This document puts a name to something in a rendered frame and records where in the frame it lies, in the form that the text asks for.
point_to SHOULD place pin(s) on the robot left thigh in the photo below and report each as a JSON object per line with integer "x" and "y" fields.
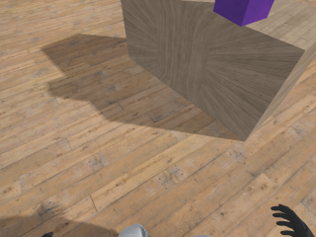
{"x": 134, "y": 231}

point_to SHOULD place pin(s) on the right robot hand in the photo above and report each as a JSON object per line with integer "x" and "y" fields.
{"x": 300, "y": 229}

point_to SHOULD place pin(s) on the carton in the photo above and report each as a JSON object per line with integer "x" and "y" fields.
{"x": 243, "y": 12}

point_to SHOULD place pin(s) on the pedestal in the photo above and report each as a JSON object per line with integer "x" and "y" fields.
{"x": 237, "y": 75}

